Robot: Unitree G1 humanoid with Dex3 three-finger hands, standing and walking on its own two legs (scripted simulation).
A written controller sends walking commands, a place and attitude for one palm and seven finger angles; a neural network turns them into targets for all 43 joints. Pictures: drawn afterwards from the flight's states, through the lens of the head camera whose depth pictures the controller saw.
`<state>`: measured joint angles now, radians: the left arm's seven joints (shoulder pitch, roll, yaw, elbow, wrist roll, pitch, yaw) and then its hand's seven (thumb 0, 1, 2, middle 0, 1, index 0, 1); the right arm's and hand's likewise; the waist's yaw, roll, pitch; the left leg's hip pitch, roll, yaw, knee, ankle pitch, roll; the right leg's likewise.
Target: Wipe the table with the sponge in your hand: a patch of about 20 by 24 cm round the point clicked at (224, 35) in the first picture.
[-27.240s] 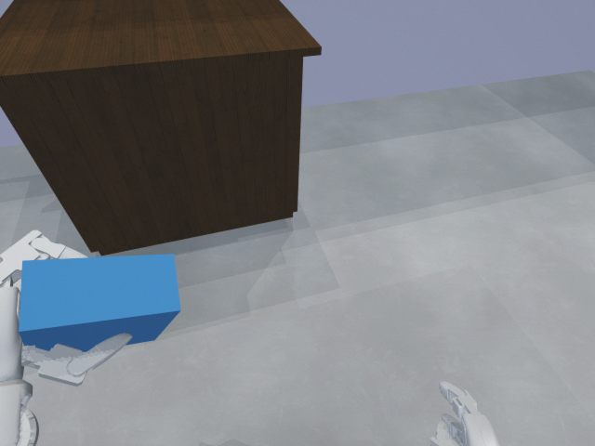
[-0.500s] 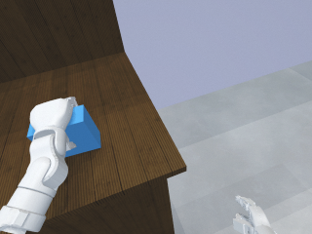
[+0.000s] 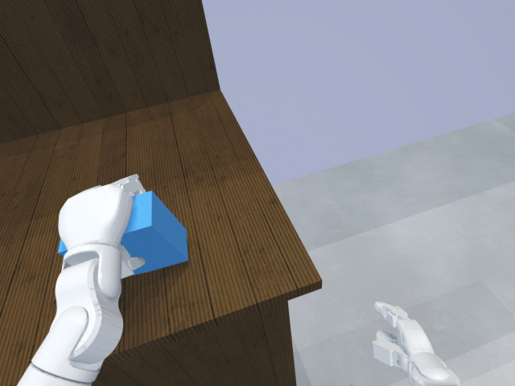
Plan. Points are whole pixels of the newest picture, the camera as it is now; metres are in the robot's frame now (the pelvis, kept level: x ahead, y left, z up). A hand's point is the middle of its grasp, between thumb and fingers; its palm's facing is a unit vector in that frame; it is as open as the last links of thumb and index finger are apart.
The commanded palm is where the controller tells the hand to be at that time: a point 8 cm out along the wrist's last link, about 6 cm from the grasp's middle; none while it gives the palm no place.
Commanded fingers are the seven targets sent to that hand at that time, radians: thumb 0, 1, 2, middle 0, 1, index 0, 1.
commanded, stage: wipe back along the middle lane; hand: left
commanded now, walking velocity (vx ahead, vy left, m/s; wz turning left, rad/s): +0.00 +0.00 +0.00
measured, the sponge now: (137, 245) +0.28 +0.23 +0.11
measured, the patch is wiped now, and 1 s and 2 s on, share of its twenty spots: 0.65 0.65 0.80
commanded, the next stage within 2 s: slide across to the third lane in 0.24 s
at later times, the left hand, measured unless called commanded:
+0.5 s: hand (125, 250) +0.24 +0.21 +0.16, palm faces +0.28 -0.15 -0.95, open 10.0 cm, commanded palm +0.20 +0.19 +0.19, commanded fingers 0.00 0.10 1.30 -1.20 -1.60 -1.20 -1.60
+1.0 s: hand (173, 239) +0.26 +0.14 +0.16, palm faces +0.21 -0.18 -0.96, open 10.0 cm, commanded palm +0.23 +0.13 +0.22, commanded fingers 0.00 0.10 1.30 -1.20 -1.60 -1.20 -1.60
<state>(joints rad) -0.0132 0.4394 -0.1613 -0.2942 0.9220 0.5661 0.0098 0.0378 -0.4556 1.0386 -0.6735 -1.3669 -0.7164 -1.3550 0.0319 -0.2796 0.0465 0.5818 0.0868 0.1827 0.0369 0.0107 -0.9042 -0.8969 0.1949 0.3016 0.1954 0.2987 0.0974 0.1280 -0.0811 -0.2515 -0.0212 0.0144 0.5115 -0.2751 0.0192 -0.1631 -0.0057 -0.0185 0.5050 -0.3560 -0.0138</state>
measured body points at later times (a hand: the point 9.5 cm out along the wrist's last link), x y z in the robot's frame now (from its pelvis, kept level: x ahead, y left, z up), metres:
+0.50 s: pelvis -0.02 -0.02 +0.00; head -0.04 -0.07 +0.44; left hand +0.22 +0.21 +0.21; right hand +0.22 -0.23 -0.08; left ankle +0.00 +0.11 -0.74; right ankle -0.06 -0.11 -0.74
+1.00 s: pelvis -0.03 -0.03 +0.00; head -0.06 -0.10 +0.44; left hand +0.24 +0.15 +0.22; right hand +0.23 -0.21 -0.07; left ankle +0.00 +0.11 -0.74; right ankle -0.06 -0.11 -0.74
